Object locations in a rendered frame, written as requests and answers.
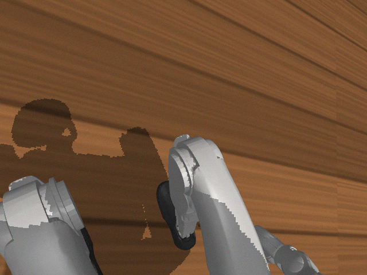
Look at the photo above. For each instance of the right robot hand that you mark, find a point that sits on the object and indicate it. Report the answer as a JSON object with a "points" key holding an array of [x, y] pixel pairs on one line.
{"points": [[269, 243]]}

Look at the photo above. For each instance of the right robot foot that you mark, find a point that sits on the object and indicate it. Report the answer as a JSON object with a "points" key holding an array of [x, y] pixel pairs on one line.
{"points": [[168, 213]]}

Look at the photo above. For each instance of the right robot arm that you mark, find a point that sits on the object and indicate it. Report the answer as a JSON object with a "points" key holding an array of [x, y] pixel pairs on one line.
{"points": [[294, 262]]}

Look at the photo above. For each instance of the left robot foot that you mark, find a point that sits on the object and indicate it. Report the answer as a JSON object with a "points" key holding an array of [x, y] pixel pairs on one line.
{"points": [[91, 252]]}

